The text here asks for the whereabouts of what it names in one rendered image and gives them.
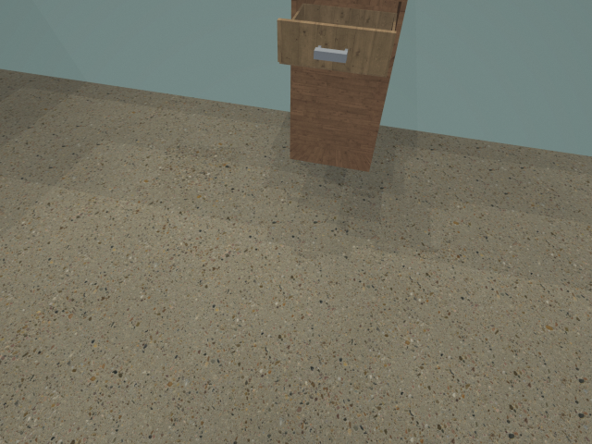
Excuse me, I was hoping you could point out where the handle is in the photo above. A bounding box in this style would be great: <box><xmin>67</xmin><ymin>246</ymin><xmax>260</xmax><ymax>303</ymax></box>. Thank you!
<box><xmin>314</xmin><ymin>45</ymin><xmax>348</xmax><ymax>63</ymax></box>

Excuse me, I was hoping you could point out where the cabinet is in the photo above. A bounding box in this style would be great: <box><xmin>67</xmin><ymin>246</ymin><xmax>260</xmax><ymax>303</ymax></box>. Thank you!
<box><xmin>290</xmin><ymin>0</ymin><xmax>408</xmax><ymax>172</ymax></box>

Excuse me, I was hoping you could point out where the drawer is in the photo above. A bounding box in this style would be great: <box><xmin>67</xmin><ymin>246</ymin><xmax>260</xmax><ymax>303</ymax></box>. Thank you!
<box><xmin>277</xmin><ymin>3</ymin><xmax>397</xmax><ymax>78</ymax></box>

